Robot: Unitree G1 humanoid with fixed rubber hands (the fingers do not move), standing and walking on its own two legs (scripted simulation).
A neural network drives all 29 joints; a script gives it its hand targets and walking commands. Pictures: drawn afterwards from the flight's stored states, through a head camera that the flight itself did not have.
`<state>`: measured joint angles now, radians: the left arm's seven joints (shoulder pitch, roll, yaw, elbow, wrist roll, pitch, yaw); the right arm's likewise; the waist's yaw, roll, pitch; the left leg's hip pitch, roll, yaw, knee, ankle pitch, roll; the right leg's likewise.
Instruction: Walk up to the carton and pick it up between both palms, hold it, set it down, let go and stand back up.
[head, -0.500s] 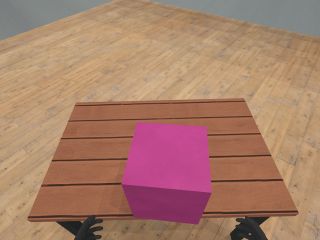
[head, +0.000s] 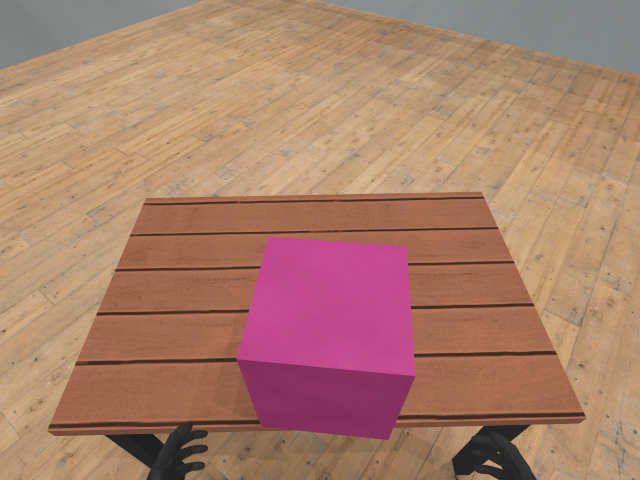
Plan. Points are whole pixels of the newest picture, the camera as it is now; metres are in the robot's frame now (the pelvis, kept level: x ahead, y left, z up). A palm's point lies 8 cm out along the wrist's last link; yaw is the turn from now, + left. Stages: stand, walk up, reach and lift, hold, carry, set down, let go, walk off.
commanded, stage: let go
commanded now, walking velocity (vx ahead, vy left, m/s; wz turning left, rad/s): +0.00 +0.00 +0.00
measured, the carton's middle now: (330, 341) +0.35 +0.01 -0.08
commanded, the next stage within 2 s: stand in 0.48 s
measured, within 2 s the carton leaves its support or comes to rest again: neither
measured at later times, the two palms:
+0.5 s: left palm out of the picture +0.14 +0.22 -0.08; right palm out of the picture +0.13 -0.22 -0.10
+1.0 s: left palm out of the picture -0.02 +0.26 -0.13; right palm out of the picture +0.00 -0.22 -0.14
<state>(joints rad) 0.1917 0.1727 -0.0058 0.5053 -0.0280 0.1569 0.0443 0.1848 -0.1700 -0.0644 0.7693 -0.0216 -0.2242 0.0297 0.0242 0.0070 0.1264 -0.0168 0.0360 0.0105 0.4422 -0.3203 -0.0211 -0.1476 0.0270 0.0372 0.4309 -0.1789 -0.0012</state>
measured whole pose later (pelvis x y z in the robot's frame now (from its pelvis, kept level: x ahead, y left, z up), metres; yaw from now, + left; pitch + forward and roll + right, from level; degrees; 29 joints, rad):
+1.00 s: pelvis -0.03 +0.02 -0.01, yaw +1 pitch -5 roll +0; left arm 0.35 0.19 -0.02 0.93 0.02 -0.01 0.02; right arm 0.34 -0.22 -0.01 0.90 0.00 0.00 -0.01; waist 0.01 0.03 0.05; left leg -0.13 -0.02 0.01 0.52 -0.31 0.01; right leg -0.25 -0.02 0.05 0.50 -0.17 0.04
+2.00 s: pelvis -0.03 +0.02 -0.01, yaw -1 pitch -3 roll +1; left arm 0.32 0.14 -0.01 1.04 0.01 0.00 0.04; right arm 0.32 -0.19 -0.02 1.00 0.01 0.00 -0.03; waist 0.00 0.02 0.06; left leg -0.15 -0.02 0.04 0.50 -0.30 0.02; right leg -0.29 -0.02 0.08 0.50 -0.15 0.04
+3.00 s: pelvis +0.00 +0.02 +0.00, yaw -1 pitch -3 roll +0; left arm 0.27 0.14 -0.03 1.11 0.01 0.00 0.05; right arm 0.31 -0.16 0.00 1.03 0.01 0.00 -0.04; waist 0.00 0.01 0.07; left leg -0.09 -0.01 0.05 0.46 -0.32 0.02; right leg -0.24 -0.01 0.08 0.48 -0.19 0.04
